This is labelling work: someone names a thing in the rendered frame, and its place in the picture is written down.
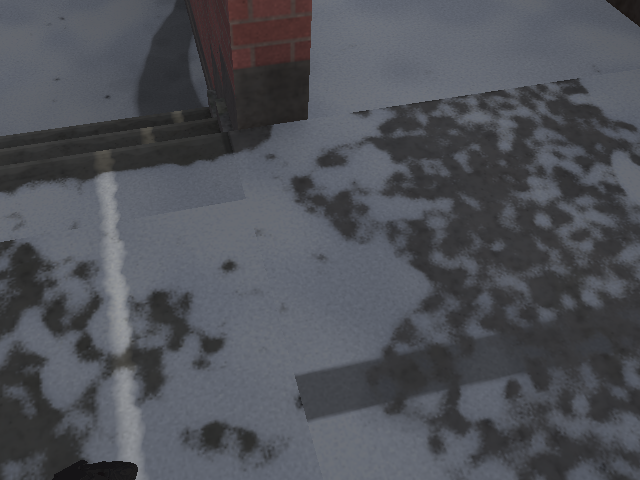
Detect stairs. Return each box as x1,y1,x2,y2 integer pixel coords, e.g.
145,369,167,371
0,107,221,166

